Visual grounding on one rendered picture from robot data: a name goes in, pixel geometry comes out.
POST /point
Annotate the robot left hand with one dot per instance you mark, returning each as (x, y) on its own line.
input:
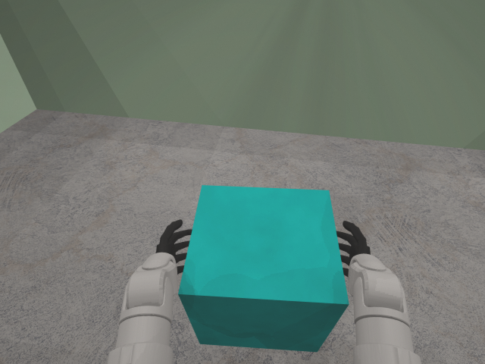
(167, 240)

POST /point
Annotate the left robot forearm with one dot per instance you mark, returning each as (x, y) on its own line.
(146, 314)

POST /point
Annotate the robot right hand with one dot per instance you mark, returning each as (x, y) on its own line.
(357, 241)

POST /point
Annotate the carton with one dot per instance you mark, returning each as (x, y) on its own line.
(263, 268)

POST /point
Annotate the right robot forearm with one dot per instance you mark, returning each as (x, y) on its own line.
(381, 319)

